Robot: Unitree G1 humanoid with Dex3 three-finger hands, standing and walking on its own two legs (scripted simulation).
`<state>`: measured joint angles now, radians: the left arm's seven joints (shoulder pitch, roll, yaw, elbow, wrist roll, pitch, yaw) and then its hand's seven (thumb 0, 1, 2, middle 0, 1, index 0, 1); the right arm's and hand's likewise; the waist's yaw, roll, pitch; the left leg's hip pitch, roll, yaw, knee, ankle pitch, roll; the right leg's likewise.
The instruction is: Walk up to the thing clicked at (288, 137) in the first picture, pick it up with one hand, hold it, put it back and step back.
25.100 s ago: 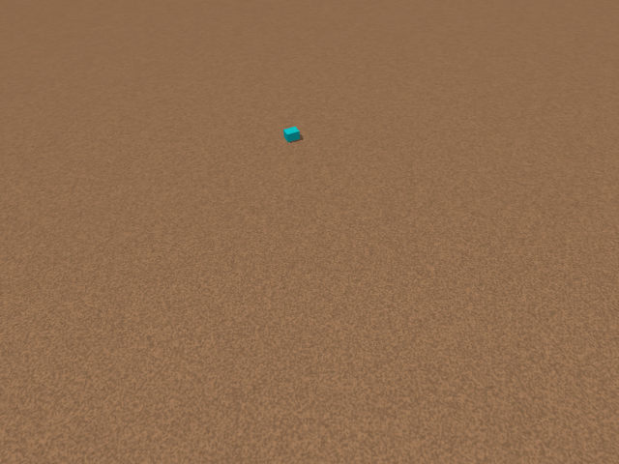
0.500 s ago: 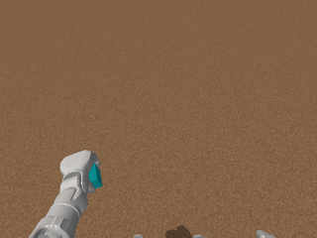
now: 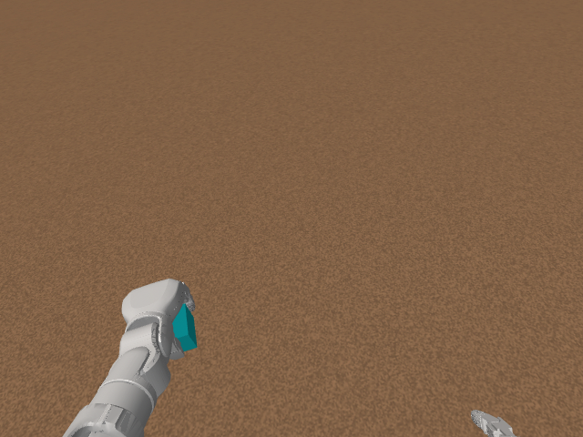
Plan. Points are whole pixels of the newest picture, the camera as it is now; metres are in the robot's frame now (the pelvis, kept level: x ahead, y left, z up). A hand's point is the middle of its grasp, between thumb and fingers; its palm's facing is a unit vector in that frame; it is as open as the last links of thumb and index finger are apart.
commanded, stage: hold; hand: left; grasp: from above
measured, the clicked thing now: (168, 332) +0.32 +0.23 -0.08
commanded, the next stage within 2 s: crouch in 1.48 s
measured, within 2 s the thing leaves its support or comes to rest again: neither
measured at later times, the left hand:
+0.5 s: hand (161, 336) +0.29 +0.22 -0.03, palm faces -0.41 -0.14 -0.90, open 8.4 cm
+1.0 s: hand (156, 337) +0.28 +0.22 -0.01, palm faces -0.41 -0.13 -0.90, open 8.4 cm
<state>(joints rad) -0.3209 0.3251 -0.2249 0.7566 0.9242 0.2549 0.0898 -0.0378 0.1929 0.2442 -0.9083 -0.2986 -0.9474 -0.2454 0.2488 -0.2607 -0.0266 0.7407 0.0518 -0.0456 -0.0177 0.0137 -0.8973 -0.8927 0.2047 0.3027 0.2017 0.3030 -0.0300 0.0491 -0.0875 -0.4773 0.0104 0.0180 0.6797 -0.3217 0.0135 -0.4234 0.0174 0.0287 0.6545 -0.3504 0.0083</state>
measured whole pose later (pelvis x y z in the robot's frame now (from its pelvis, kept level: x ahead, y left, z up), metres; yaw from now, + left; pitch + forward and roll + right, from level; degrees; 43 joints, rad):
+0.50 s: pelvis -0.01 +0.00 +0.01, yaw +0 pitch +3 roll +0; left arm -0.27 0.34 -0.25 0.63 0.93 0.27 0.00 -0.04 0.21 0.23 -0.89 -0.31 -0.92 -0.27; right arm 0.23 -0.26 -0.01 0.70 0.06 -0.03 -0.02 0.02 -0.90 -0.90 0.20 0.30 0.20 0.30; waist -0.01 0.05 -0.05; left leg -0.36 0.00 0.03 0.57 -0.26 0.01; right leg -0.32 0.01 0.04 0.56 -0.30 0.01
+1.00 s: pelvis -0.01 +0.00 +0.02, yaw +0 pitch +1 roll +0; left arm -0.22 0.36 -0.25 0.53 0.93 0.26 -0.06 -0.04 0.23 0.21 -0.87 -0.32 -0.91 -0.28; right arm 0.20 -0.26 0.00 0.68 0.07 -0.01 -0.03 0.02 -0.90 -0.90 0.20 0.30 0.20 0.30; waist 0.01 0.06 -0.03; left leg -0.30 0.00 0.03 0.51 -0.23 0.01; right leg -0.26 0.01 0.04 0.51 -0.27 0.00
